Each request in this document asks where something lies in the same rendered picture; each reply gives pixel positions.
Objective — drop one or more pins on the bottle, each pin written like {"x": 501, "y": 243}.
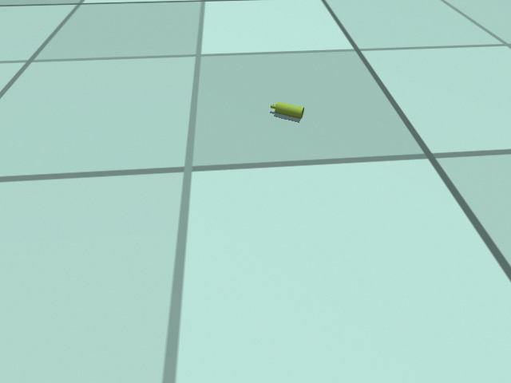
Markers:
{"x": 288, "y": 110}

